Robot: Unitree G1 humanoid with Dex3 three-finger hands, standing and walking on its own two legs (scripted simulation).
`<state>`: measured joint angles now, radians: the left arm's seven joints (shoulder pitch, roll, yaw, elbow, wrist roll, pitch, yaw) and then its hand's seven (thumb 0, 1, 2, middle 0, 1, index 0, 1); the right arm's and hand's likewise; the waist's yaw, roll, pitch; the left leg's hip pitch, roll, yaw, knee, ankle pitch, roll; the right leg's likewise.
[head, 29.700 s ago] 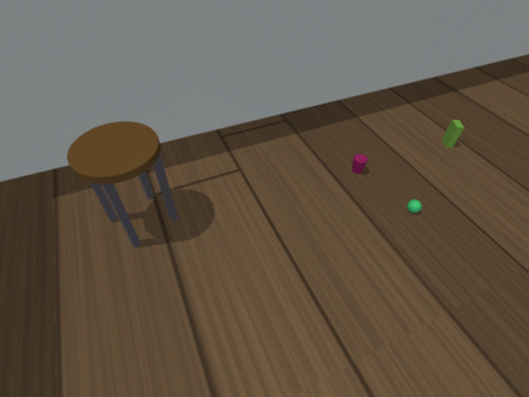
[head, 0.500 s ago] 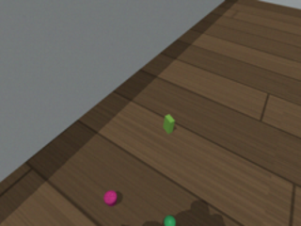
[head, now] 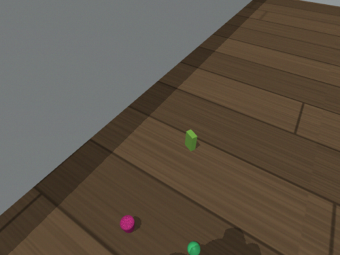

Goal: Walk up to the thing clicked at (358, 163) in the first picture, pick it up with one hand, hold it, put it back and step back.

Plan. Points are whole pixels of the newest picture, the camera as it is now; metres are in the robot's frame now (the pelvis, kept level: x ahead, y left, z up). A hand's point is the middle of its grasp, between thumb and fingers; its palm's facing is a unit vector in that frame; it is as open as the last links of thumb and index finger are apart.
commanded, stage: stand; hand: left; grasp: from above
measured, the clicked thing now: (128, 225) +0.41 +0.22 -0.73
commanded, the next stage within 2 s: step back in 1.46 s
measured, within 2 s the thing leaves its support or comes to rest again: neither
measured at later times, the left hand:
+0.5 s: hand out of the picture +0.07 +0.18 -0.17, palm faces +0.00 -0.98 -0.22, open 7.3 cm
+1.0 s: hand out of the picture +0.06 +0.17 -0.18, palm faces +0.01 -0.98 -0.21, open 7.3 cm
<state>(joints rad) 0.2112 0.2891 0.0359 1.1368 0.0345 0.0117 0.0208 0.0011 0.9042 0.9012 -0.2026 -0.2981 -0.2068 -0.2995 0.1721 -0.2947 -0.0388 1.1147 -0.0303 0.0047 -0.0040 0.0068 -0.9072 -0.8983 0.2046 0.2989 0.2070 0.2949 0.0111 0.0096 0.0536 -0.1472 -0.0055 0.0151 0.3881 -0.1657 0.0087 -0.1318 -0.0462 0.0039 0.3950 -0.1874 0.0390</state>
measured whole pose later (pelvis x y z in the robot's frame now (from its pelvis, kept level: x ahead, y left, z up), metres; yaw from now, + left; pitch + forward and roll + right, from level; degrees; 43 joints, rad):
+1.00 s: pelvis +0.04 +0.00 +0.00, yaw -2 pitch -2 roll +0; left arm 0.21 0.16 0.03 1.18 0.02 0.02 0.04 0.00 0.91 0.90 -0.20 -0.30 -0.20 -0.30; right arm 0.23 -0.17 -0.01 1.17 -0.02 -0.01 -0.04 0.00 -0.91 -0.90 0.20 0.30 0.20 0.29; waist 0.00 0.00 0.04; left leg -0.12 0.01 0.04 0.39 -0.23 0.00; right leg -0.12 -0.03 0.03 0.40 -0.24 0.03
